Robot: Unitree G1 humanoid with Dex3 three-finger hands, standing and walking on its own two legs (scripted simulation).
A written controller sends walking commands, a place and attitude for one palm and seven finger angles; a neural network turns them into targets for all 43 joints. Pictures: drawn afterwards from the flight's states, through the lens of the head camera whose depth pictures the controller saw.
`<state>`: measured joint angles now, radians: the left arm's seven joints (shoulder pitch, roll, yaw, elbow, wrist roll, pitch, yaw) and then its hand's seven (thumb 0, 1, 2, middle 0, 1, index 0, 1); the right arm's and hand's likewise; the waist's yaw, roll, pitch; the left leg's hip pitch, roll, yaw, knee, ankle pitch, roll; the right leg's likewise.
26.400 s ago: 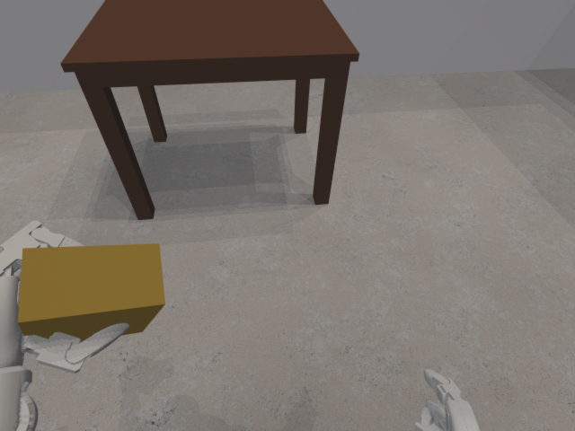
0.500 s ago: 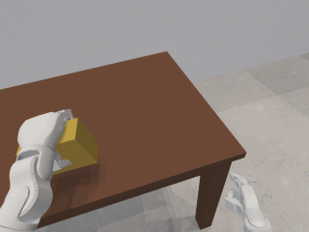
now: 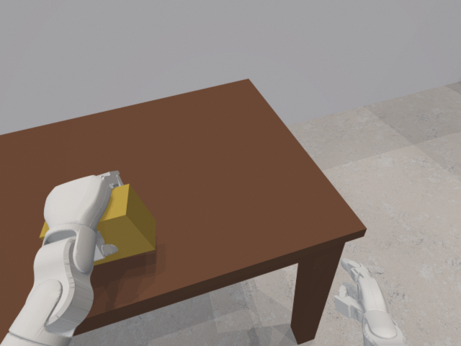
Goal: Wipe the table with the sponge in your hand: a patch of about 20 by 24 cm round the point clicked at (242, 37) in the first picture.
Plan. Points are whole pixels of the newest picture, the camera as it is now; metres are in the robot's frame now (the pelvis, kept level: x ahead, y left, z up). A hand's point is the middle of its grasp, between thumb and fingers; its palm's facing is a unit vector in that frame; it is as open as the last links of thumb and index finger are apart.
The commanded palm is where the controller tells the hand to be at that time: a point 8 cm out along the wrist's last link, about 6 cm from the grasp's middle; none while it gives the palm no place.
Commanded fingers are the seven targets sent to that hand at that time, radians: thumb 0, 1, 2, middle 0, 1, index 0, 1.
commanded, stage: move the sponge above the wiping area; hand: left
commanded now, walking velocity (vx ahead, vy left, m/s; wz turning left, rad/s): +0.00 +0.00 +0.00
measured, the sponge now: (110, 233) +0.25 +0.26 +0.09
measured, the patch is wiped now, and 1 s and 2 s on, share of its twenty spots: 0.00 0.00 0.00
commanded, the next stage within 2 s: lower the sponge onto the table in 1.36 s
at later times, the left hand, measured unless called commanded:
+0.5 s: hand (114, 214) +0.26 +0.25 +0.12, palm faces +0.09 -0.08 -0.99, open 10.0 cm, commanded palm +0.23 +0.25 +0.18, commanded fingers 0.00 0.10 1.30 -1.20 -1.60 -1.20 -1.60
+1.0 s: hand (116, 217) +0.27 +0.26 +0.11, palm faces +0.07 -0.09 -0.99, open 10.0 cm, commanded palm +0.23 +0.25 +0.18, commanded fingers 0.00 0.10 1.30 -1.20 -1.60 -1.20 -1.60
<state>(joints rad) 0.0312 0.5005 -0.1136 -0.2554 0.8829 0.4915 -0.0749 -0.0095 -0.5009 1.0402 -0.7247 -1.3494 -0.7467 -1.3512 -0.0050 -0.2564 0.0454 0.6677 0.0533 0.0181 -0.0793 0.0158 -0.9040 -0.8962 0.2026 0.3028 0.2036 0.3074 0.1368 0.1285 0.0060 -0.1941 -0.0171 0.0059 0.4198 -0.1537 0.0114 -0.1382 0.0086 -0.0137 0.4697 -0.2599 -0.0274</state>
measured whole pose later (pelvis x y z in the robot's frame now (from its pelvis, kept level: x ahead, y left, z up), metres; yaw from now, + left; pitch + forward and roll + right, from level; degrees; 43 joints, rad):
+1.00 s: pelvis +0.02 -0.01 +0.00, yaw +0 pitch -3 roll +1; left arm 0.02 0.46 -0.14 -0.17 0.92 0.49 -0.04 -0.01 -0.50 1.04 -0.72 -1.35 -0.75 -1.35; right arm 0.01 -0.26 0.03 0.68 0.05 0.02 -0.06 0.02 -0.90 -0.90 0.20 0.30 0.21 0.30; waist 0.12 0.12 -0.01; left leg -0.20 -0.01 0.00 0.43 -0.18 0.00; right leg -0.13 0.02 -0.02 0.46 -0.28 -0.04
